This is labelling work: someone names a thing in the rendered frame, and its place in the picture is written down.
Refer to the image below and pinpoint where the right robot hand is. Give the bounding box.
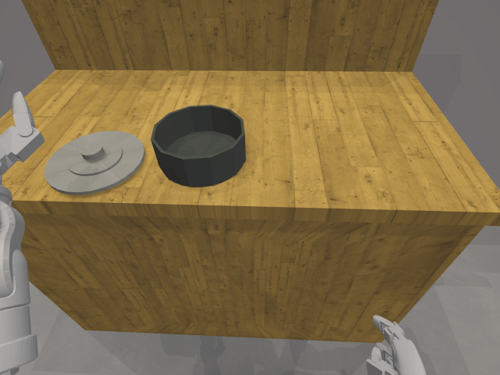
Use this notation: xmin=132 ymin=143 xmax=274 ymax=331
xmin=366 ymin=315 xmax=427 ymax=375

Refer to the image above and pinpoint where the robot left forearm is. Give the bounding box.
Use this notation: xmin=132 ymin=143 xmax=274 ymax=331
xmin=0 ymin=185 xmax=38 ymax=375

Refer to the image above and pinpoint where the lid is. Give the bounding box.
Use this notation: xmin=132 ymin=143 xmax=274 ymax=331
xmin=44 ymin=130 xmax=145 ymax=195

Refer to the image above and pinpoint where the pot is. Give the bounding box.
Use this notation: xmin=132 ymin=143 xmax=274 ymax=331
xmin=151 ymin=105 xmax=246 ymax=188

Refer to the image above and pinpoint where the table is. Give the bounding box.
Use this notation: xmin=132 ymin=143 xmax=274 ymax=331
xmin=0 ymin=0 xmax=500 ymax=343

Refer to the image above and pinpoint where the knob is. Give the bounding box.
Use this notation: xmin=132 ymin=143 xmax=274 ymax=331
xmin=80 ymin=143 xmax=104 ymax=160

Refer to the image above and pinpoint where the left robot hand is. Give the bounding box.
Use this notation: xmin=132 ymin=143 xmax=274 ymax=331
xmin=0 ymin=61 xmax=45 ymax=185

